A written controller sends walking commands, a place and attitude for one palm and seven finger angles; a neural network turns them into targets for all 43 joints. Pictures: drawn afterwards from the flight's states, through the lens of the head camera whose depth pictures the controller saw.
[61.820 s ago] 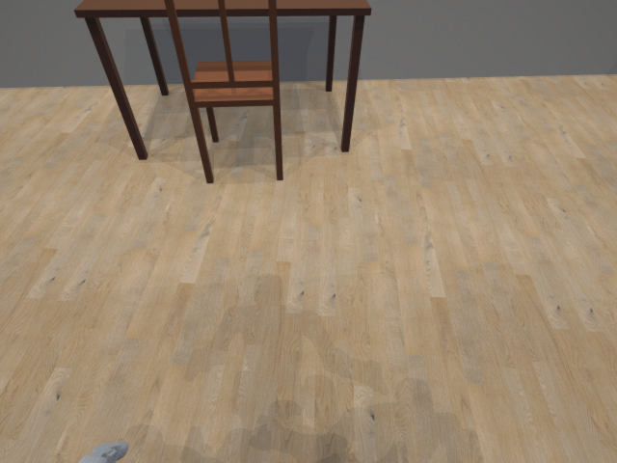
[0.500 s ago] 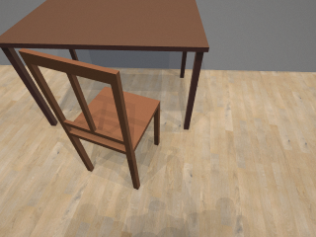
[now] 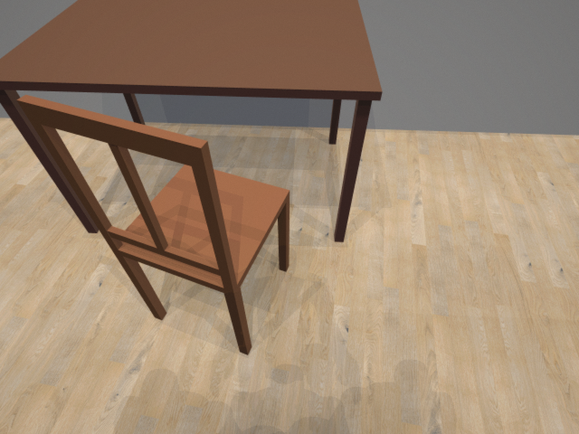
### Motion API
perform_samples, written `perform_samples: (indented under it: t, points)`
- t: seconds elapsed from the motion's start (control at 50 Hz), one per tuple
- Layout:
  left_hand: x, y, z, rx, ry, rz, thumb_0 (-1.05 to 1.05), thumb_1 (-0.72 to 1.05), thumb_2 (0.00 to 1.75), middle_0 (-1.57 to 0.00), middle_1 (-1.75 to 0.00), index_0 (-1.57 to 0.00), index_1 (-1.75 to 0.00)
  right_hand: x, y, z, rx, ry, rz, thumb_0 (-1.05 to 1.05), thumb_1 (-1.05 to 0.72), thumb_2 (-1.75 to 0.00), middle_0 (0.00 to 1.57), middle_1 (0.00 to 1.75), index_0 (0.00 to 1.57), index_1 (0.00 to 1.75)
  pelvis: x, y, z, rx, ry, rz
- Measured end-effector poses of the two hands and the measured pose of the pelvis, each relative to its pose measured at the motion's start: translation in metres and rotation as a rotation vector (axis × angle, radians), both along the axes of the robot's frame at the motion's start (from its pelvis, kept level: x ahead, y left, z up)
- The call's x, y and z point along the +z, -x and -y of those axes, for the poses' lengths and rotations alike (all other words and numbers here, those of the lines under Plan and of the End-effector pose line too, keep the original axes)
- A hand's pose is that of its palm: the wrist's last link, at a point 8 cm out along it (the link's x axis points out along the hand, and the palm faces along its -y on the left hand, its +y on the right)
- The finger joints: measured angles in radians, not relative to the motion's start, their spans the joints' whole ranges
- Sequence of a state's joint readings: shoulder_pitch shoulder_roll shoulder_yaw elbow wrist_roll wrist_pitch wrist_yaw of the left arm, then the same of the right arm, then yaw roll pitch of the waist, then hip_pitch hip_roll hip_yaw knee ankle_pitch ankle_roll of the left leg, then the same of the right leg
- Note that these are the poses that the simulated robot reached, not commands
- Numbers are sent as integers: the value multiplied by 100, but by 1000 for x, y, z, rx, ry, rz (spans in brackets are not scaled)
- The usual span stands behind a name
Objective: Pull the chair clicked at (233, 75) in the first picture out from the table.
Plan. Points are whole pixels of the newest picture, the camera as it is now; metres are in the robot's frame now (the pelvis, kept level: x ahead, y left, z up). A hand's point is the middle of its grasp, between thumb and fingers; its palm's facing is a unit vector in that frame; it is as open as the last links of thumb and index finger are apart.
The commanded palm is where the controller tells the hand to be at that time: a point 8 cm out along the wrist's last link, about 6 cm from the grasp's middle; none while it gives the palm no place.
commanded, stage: look again from close up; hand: left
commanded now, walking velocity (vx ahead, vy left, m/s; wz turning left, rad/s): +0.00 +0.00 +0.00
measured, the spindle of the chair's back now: (142, 202) +0.57 +0.36 -0.08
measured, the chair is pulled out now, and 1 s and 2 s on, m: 0.24 0.24 0.24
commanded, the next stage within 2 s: shuffle to correct the standing spot in 0.28 s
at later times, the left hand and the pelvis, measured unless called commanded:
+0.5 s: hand out of the picture +0.01 +0.17 -0.17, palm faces +0.03 -0.98 -0.20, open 7.4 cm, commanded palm none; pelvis +0.00 -0.01 +0.00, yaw -1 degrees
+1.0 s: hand out of the picture +0.09 +0.22 -0.17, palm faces -0.15 -0.94 -0.30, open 7.4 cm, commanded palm none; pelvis +0.01 +0.03 -0.02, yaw -13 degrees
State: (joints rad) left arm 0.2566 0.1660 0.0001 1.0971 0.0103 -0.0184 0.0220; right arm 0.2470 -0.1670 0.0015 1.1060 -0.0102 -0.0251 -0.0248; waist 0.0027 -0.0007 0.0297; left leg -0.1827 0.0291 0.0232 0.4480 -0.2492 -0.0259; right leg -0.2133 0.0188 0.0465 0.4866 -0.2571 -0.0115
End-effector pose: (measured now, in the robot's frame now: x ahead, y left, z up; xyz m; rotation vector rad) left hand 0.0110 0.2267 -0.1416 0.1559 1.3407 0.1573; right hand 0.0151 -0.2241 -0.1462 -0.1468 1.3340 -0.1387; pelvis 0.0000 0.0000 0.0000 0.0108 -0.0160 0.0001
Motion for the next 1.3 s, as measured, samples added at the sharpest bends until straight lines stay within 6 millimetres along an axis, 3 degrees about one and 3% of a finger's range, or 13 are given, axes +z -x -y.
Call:
perform_samples:
  t: [0.5, 0.66, 0.84, 0.98, 1.04, 1.14, 1.22, 1.3]
  points:
    - [0, 3, 8, 6, 5, -15, 1, 91, 90, -20, -30, -20, -30, -2, 13, 5, -18, -5, -41, 0, -91, -90, 20, 30, 20, 30, 0, -2, 5, -18, 1, 6]
    - [-2, -2, -12, -6, -5, -22, 1, 90, 90, -20, -30, -20, -30, -3, 20, 4, -69, 28, -28, 0, -91, -90, 20, 30, 20, 30, -4, 2, -11, -61, 0, -7]
    - [2, -42, -51, -105, -64, -2, 1, 90, 90, -20, -30, -20, -30, 0, 35, -15, -151, 40, -2, 0, -91, -90, 20, 30, 20, 30, -6, 3, -34, -158, -25, -22]
    - [5, -81, -41, -197, -102, 74, 1, 91, 90, -20, -30, -20, -30, -23, 39, -29, -210, -36, 1, 1, -91, -90, 20, 30, 20, 30, -17, -5, -30, -230, -43, -28]
    - [10, -84, -34, -204, -87, 95, 0, 91, 90, -20, -30, -20, -30, -23, 35, -33, -213, -48, -7, 1, -91, -90, 20, 30, 20, 30, -12, -6, -33, -223, -30, -18]
    - [17, -74, -36, -215, -63, 65, 0, 91, 90, -20, -30, -20, -30, -4, 16, -38, -227, -41, 46, 1, -91, -90, 20, 30, 20, 30, 1, -8, -44, -261, -54, -10]
    - [16, -68, -53, -240, -43, 12, 0, 91, 90, -21, -30, -21, -30, 10, 2, -41, -255, -13, 108, 1, -91, -90, 20, 30, 20, 30, 6, -12, -58, -297, -65, -13]
    - [7, -77, -81, -253, -35, -8, 1, 90, 90, -21, -30, -21, -30, 17, -5, -51, -271, 37, 143, 1, -91, -90, 20, 30, 20, 30, 2, -20, -79, -318, -57, -12]
